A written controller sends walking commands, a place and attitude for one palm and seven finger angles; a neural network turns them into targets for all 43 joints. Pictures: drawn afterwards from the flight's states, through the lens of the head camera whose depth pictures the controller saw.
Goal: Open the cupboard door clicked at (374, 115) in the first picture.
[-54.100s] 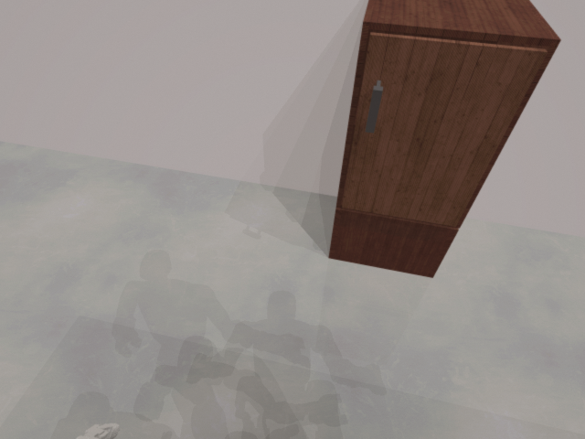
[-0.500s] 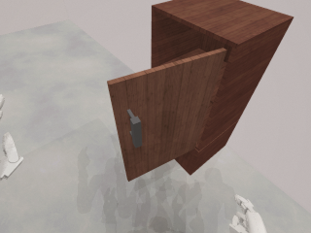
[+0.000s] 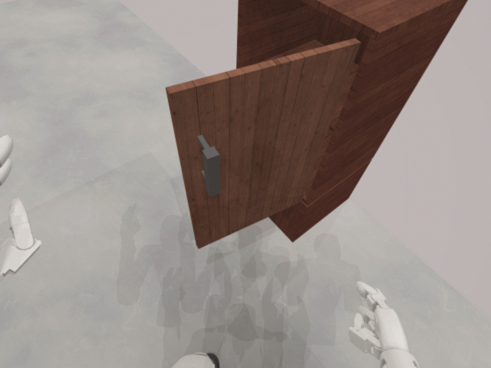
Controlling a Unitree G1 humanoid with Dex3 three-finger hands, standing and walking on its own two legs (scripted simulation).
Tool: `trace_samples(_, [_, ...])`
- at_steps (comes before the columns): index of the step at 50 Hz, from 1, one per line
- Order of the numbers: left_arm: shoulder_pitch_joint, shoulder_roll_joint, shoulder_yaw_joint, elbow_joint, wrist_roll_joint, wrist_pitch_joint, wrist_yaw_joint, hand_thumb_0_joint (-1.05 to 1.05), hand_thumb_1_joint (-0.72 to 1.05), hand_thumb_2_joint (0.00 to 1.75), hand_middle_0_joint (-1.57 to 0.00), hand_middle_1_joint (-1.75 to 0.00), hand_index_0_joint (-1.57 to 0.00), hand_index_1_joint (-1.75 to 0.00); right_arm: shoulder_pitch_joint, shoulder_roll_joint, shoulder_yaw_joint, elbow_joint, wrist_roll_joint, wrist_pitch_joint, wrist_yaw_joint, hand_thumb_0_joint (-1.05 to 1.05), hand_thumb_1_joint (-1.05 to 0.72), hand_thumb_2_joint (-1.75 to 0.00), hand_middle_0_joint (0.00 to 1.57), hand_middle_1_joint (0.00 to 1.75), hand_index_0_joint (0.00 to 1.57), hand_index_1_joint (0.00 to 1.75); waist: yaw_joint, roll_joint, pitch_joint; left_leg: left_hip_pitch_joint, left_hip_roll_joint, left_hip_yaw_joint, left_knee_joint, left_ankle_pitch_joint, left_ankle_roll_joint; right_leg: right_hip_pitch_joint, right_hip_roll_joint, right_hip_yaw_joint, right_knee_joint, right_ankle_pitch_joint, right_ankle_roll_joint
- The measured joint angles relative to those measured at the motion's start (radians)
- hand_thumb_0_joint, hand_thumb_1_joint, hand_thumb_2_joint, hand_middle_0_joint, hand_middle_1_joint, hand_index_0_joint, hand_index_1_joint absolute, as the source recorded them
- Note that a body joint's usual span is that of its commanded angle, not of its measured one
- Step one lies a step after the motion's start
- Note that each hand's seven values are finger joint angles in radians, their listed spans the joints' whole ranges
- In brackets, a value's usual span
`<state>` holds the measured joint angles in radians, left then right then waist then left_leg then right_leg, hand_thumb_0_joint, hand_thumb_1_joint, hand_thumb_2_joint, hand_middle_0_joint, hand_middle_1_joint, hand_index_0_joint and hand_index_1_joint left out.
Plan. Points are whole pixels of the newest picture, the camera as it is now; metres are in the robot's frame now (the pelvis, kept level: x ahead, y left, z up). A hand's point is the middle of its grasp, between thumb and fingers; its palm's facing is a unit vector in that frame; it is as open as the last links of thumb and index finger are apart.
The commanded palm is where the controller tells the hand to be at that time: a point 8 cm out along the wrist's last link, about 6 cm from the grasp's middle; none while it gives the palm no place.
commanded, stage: step back with the hand held close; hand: left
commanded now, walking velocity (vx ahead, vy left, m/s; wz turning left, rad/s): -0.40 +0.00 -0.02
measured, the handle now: (207, 165) +0.47 +0.12 +0.00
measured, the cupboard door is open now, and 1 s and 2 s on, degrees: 80 80 80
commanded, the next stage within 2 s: stop stepping back and stand still in 0.22 s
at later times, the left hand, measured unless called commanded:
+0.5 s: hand out of the picture +0.05 +0.24 +0.17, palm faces +0.39 -0.71 -0.58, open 7.4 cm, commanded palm -0.01 +0.27 +0.18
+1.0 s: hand out of the picture -0.02 +0.22 +0.18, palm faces +0.55 -0.66 -0.52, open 7.4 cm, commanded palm -0.08 +0.24 +0.18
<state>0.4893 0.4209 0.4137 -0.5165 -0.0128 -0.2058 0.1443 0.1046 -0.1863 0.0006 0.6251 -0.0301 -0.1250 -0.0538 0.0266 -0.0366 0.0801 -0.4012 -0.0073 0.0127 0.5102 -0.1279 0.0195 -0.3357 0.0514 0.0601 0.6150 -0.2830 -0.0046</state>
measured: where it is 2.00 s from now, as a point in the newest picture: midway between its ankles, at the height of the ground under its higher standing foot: outside the picture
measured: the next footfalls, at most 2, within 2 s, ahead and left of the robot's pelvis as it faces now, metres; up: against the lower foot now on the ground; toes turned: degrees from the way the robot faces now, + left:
left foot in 0.38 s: -0.13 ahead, +0.11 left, +0.00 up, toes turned +5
right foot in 0.56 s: -0.11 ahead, -0.16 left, +0.00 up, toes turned +8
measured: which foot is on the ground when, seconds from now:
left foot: down 0.00-0.08, up 0.10-0.36, down 0.38-1.00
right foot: down 0.00-0.42, up 0.44-0.54, down 0.56-1.00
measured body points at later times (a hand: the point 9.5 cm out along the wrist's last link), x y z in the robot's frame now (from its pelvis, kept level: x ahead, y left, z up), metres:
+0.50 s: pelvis -0.13 -0.04 +0.00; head -0.10 -0.01 +0.45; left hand +0.02 +0.27 +0.20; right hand +0.04 -0.26 -0.08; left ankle -0.17 +0.10 -0.73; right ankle -0.06 -0.11 -0.72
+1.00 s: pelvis -0.19 -0.07 -0.01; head -0.22 -0.07 +0.44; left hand -0.06 +0.25 +0.21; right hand -0.03 -0.30 -0.09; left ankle -0.19 +0.08 -0.73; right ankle -0.15 -0.15 -0.73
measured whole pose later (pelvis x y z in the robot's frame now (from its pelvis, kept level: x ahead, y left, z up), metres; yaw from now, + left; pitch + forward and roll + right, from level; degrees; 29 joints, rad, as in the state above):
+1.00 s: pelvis -0.19 -0.07 -0.01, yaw +6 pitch -2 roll +1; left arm 0.55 0.47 0.46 -0.46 0.01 -0.22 0.17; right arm 0.31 -0.20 0.00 0.64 -0.02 -0.16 -0.08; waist -0.02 -0.03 -0.05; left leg -0.28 0.05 0.03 0.62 -0.34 -0.01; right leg -0.31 0.01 -0.06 0.65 -0.42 -0.03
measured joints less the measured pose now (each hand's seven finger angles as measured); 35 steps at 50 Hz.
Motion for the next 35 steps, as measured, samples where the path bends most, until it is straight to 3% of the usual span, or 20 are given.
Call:
trace_samples(3, [0.044, 0.028, -0.014, -0.035, -0.010, 0.015, -0.015, 0.02, 0.89, 0.90, -0.21, -0.30, -0.21, -0.30, -0.016, 0.012, 0.003, -0.028, -0.003, -0.004, 0.009, 0.01, -0.90, -0.90, 0.20, 0.30, 0.20, 0.30, -0.009, -0.002, -0.019, -0.008, 0.006, 0.006, -0.004, 0.018, -0.011, 0.012, 0.003, -0.002, 0.023, -0.045, -0.002])
trace_samples(5, [0.067, 0.039, -0.005, -0.055, -0.010, 0.011, -0.020, 0.02, 0.89, 0.90, -0.21, -0.30, -0.21, -0.30, -0.022, 0.010, 0.004, -0.041, 0.000, 0.002, 0.014, 0.01, -0.90, -0.90, 0.20, 0.30, 0.20, 0.30, -0.015, 0.018, -0.031, -0.037, 0.024, -0.007, 0.029, -0.009, -0.017, 0.016, 0.022, -0.015, -0.006, -0.012, -0.033])
trace_samples(8, [0.077, 0.055, 0.005, -0.058, -0.005, 0.010, -0.019, 0.02, 0.88, 0.90, -0.22, -0.30, -0.22, -0.30, -0.006, 0.008, -0.007, -0.026, 0.011, 0.032, 0.013, 0.01, -0.90, -0.90, 0.20, 0.30, 0.20, 0.30, -0.012, 0.000, -0.064, -0.123, -0.015, -0.036, 0.313, -0.227, -0.036, 0.008, 0.009, -0.021, -0.065, 0.034, -0.054])
trace_samples(11, [0.078, 0.052, 0.032, -0.034, 0.003, 0.010, -0.005, 0.01, 0.88, 0.90, -0.22, -0.30, -0.22, -0.30, 0.019, 0.008, -0.007, -0.010, 0.010, 0.066, 0.002, 0.01, -0.90, -0.90, 0.20, 0.30, 0.20, 0.30, -0.005, -0.049, -0.090, -0.119, -0.030, 0.005, 0.472, -0.280, -0.053, 0.005, -0.021, -0.006, -0.147, 0.102, -0.054])
trace_samples(14, [0.060, 0.033, 0.032, 0.000, 0.010, 0.023, 0.018, 0.01, 0.88, 0.90, -0.21, -0.30, -0.21, -0.30, 0.030, -0.008, -0.002, -0.012, 0.011, 0.074, -0.018, 0.01, -0.90, -0.90, 0.20, 0.30, 0.20, 0.30, -0.015, -0.060, -0.088, -0.022, -0.013, 0.029, 0.354, -0.310, -0.050, -0.016, -0.034, -0.012, -0.193, 0.156, -0.052])
trace_samples(19, [0.039, 0.008, -0.023, -0.025, 0.013, 0.046, 0.023, 0.01, 0.89, 0.90, -0.21, -0.30, -0.21, -0.30, 0.041, -0.063, -0.022, -0.033, 0.022, 0.070, -0.039, 0.01, -0.90, -0.90, 0.20, 0.30, 0.20, 0.30, -0.056, 0.022, -0.064, 0.165, 0.043, -0.007, -0.023, -0.190, -0.023, -0.101, -0.006, -0.089, -0.182, 0.205, -0.038])
trace_samples(20, [0.040, 0.024, -0.023, -0.039, 0.016, 0.044, 0.019, 0.02, 0.89, 0.90, -0.21, -0.30, -0.21, -0.30, 0.043, -0.052, -0.032, -0.030, 0.024, 0.068, -0.040, 0.01, -0.90, -0.90, 0.20, 0.30, 0.20, 0.30, -0.062, 0.007, -0.050, 0.159, 0.033, -0.013, -0.032, -0.206, -0.023, -0.121, -0.019, -0.095, -0.156, 0.202, -0.034])
trace_samples(23, [0.110, 0.077, 0.019, -0.083, 0.015, 0.037, 0.009, 0.02, 0.89, 0.90, -0.21, -0.30, -0.21, -0.30, 0.092, -0.003, -0.025, -0.032, 0.029, 0.053, -0.030, 0.01, -0.90, -0.90, 0.20, 0.30, 0.20, 0.30, -0.050, -0.056, -0.037, 0.162, 0.008, 0.001, -0.009, -0.185, -0.038, -0.121, -0.033, -0.073, -0.068, 0.123, -0.010])
trace_samples(27, [0.181, 0.089, 0.073, -0.104, 0.012, 0.015, 0.018, 0.02, 0.88, 0.90, -0.22, -0.30, -0.22, -0.30, 0.186, 0.030, 0.004, -0.023, 0.016, 0.001, -0.021, 0.01, -0.90, -0.90, 0.20, 0.30, 0.20, 0.30, -0.038, -0.054, -0.098, 0.177, 0.014, -0.001, -0.014, -0.167, -0.051, -0.031, -0.036, -0.094, 0.010, 0.012, 0.006])
trace_samples(29, [0.149, 0.061, 0.075, -0.070, 0.011, -0.006, 0.028, 0.02, 0.88, 0.90, -0.22, -0.30, -0.22, -0.30, 0.197, 0.026, 0.018, 0.001, 0.016, -0.011, -0.017, 0.01, -0.90, -0.90, 0.20, 0.30, 0.20, 0.30, -0.022, -0.025, -0.114, 0.164, 0.031, -0.003, 0.012, -0.173, -0.057, 0.012, -0.018, -0.098, -0.046, -0.009, -0.032])
trace_samples(31, [0.091, 0.026, 0.062, -0.016, 0.008, -0.011, 0.033, 0.02, 0.88, 0.90, -0.21, -0.30, -0.21, -0.30, 0.184, 0.015, 0.024, 0.026, 0.014, -0.007, -0.013, 0.01, -0.90, -0.90, 0.20, 0.30, 0.20, 0.30, -0.018, 0.005, -0.114, 0.140, 0.043, -0.009, 0.062, -0.224, -0.034, 0.010, -0.004, -0.108, -0.055, 0.032, -0.071])
trace_samples(35, [-0.014, -0.035, 0.002, 0.095, 0.006, 0.011, 0.023, 0.01, 0.89, 0.90, -0.21, -0.30, -0.21, -0.30, 0.159, -0.009, 0.007, 0.070, 0.016, 0.019, -0.008, 0.01, -0.90, -0.90, 0.20, 0.30, 0.20, 0.30, -0.016, 0.014, -0.119, 0.038, 0.025, 0.009, 0.342, -0.305, -0.006, 0.002, -0.019, -0.113, -0.067, 0.069, -0.087])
